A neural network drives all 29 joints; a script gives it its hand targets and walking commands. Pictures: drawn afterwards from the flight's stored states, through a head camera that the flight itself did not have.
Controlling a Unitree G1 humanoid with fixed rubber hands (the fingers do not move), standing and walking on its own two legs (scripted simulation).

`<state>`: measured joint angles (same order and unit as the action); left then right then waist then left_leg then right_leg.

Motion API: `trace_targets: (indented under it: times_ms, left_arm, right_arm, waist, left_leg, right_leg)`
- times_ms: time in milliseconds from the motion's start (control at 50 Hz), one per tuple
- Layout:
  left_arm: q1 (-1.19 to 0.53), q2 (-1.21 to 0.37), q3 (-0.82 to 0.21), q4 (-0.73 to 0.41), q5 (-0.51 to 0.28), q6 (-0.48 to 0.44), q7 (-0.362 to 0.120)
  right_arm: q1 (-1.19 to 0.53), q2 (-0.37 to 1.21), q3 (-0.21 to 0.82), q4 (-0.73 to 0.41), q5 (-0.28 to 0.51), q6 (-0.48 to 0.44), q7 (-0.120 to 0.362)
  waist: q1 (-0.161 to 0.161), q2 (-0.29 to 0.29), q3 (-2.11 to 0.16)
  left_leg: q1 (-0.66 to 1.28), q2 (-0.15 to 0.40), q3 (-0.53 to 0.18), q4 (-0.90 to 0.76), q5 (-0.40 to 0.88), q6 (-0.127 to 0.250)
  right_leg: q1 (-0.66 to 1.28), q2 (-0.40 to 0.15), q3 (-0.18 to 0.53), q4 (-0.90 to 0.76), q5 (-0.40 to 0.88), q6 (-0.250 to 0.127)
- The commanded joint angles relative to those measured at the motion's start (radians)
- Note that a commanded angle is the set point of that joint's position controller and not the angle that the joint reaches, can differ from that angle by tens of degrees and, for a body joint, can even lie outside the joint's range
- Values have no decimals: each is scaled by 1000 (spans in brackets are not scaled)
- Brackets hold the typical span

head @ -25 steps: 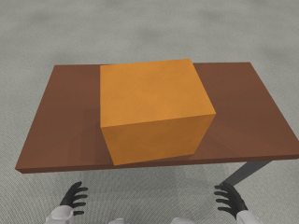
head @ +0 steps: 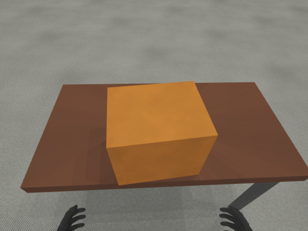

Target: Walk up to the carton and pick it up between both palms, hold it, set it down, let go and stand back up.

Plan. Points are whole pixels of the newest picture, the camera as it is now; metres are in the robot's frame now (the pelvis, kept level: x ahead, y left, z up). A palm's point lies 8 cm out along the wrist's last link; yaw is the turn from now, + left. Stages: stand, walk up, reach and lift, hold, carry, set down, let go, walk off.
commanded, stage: reach and lift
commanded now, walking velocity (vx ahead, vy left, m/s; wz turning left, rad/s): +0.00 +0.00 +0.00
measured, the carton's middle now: (155, 133) +0.42 +0.01 -0.02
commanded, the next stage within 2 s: none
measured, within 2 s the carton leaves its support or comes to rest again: neither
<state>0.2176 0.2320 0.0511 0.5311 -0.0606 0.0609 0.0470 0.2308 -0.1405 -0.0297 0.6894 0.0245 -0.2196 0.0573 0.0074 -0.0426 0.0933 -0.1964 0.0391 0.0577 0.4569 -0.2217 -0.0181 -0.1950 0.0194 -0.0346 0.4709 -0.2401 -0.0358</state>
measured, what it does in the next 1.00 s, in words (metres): stands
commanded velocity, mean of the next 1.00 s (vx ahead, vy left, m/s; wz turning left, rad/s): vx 0.00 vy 0.00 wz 0.00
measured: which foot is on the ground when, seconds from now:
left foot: down 0.00-1.00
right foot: down 0.00-1.00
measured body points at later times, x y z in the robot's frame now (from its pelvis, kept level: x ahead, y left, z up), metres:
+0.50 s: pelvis +0.02 +0.01 +0.00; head +0.01 +0.02 +0.45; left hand +0.17 +0.24 -0.08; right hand +0.18 -0.22 -0.07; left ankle +0.02 +0.13 -0.74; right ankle +0.01 -0.09 -0.74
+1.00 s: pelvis +0.02 +0.00 +0.00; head +0.01 +0.01 +0.45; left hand +0.20 +0.24 -0.05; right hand +0.22 -0.22 -0.04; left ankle +0.02 +0.13 -0.74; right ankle +0.01 -0.09 -0.74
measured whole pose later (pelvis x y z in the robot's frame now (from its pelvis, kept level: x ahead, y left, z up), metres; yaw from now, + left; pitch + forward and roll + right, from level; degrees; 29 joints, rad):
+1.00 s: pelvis +0.02 +0.00 +0.00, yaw +0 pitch -3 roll +0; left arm 0.19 0.21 -0.04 0.64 -0.22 -0.46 0.08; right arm 0.15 -0.26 0.10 0.75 0.33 -0.56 0.11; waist 0.03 -0.02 0.02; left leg -0.18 0.03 0.04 0.51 -0.28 -0.02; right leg -0.18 0.02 -0.03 0.53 -0.30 -0.03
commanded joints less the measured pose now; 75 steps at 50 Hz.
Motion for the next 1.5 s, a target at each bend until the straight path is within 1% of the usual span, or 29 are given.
trace_targets:
  times_ms: [0,60,80,100,200,320,500,600,700,820,840,880,960,1000,1040,1080,1120,1180,1220,1260,1320,1420,1480]
  left_arm:
    - [-39,107,29,-129,-13,-95,7]
    - [-36,92,16,-117,-17,-128,15]
    - [-71,101,15,-87,-16,-130,20]
    - [-66,98,10,-96,-18,-139,25]
    - [-50,85,0,-113,-17,-205,40]
    - [-28,76,-4,-108,-13,-291,43]
    - [-4,75,-22,-95,-46,-416,38]
    - [-10,80,-34,-84,-75,-476,35]
    - [-52,87,-45,-72,-104,-527,38]
    - [-88,92,-42,-59,-126,-579,41]
    - [-108,95,-49,-80,-146,-589,40]
    - [-110,95,-51,-72,-154,-597,37]
    - [-182,110,-41,-55,-162,-569,34]
    - [-230,123,-37,-62,-172,-544,37]
    - [-269,135,-32,-80,-181,-519,42]
    - [-288,143,-27,-113,-187,-498,46]
    - [-295,150,-18,-140,-187,-479,45]
    - [-299,154,2,-162,-176,-446,34]
    - [-311,155,11,-172,-170,-418,24]
    - [-326,155,18,-186,-168,-387,14]
    - [-365,157,23,-216,-170,-338,6]
    - [-442,165,29,-266,-181,-259,4]
    - [-482,172,36,-300,-184,-217,7]
  right_arm:
    - [-40,-173,-62,-111,15,-80,-5]
    - [-53,-179,-58,-107,29,-94,5]
    - [-75,-170,-31,-81,27,-93,8]
    - [-72,-170,-37,-87,35,-96,11]
    - [-63,-190,-24,-73,84,-129,23]
    - [-59,-220,-6,-35,144,-194,37]
    - [-60,-249,15,-29,208,-287,51]
    - [-79,-256,21,-49,230,-326,55]
    - [-110,-258,31,-64,251,-353,59]
    - [-144,-266,52,-56,286,-387,58]
    - [-181,-270,61,-101,305,-399,57]
    - [-182,-274,70,-104,314,-408,54]
    - [-241,-279,75,-78,320,-381,45]
    - [-283,-279,75,-87,322,-353,41]
    - [-319,-278,75,-111,323,-324,37]
    - [-341,-284,75,-147,327,-301,31]
    - [-350,-290,73,-170,330,-285,24]
    - [-355,-295,77,-177,338,-264,13]
    - [-369,-300,78,-180,342,-247,6]
    - [-387,-303,80,-190,344,-225,1]
    - [-427,-309,73,-220,343,-183,-3]
    - [-508,-325,47,-296,336,-102,-7]
    - [-547,-338,32,-333,336,-57,-9]
  waist:
    - [6,26,-160]
    - [16,29,-140]
    - [15,31,-125]
    - [18,29,-120]
    - [20,51,-133]
    - [19,71,-132]
    - [20,58,-120]
    - [27,47,-113]
    - [25,33,-115]
    - [22,24,-143]
    - [33,16,-146]
    - [26,6,-139]
    - [23,14,-139]
    - [26,16,-153]
    - [31,18,-178]
    - [33,20,-222]
    - [32,26,-263]
    - [28,39,-294]
    - [24,45,-298]
    - [23,48,-297]
    - [21,47,-292]
    - [26,35,-306]
    - [29,35,-335]
  left_leg:
    - [156,-44,4,-74,173,1]
    - [156,-38,1,-90,174,-2]
    - [136,-39,2,-93,151,1]
    - [137,-35,1,-97,144,2]
    - [151,-33,-5,-94,207,-9]
    - [166,-34,-11,-78,261,-21]
    - [150,-36,-19,-60,272,-25]
    - [123,-39,-21,-51,245,-25]
    - [93,-41,-23,-39,189,-20]
    - [63,-49,-25,-13,181,-22]
    - [50,-52,-17,-12,181,-30]
    - [39,-57,-17,-9,169,-30]
    - [9,-58,-12,-25,99,-25]
    - [-5,-57,-7,-37,59,-19]
    - [-10,-56,-4,-44,50,-15]
    - [3,-56,-3,-44,87,-16]
    - [23,-58,-4,-39,145,-20]
    - [53,-61,-7,-37,225,-26]
    - [70,-61,-9,-41,257,-28]
    - [82,-61,-10,-49,275,-27]
    - [95,-59,-12,-65,276,-24]
    - [108,-54,-13,-88,266,-15]
    - [121,-52,-14,-93,280,-13]
  right_leg:
    - [-15,-9,35,-144,119,26]
    - [-15,-3,33,-158,84,15]
    - [-23,-12,42,-160,52,3]
    - [-18,-13,43,-160,46,1]
    - [12,-11,52,-158,101,-7]
    - [22,-5,55,-151,147,-11]
    - [22,2,61,-135,167,-8]
    - [14,2,64,-123,148,-5]
    - [-3,-3,69,-104,113,2]
    - [0,-5,76,-72,131,11]
    - [-4,0,66,-68,142,15]
    - [-1,-2,69,-62,153,20]
    - [-7,-9,79,-64,101,19]
    - [-9,-14,84,-67,63,19]
    - [0,-18,87,-67,60,20]
    - [23,-16,86,-64,108,23]
    - [52,-13,84,-59,184,27]
    - [87,-10,83,-61,282,32]
    - [97,-8,81,-70,314,33]
    - [98,-7,79,-83,322,32]
    - [87,-6,76,-104,302,29]
    - [69,-2,70,-131,260,24]
    - [69,2,67,-137,262,23]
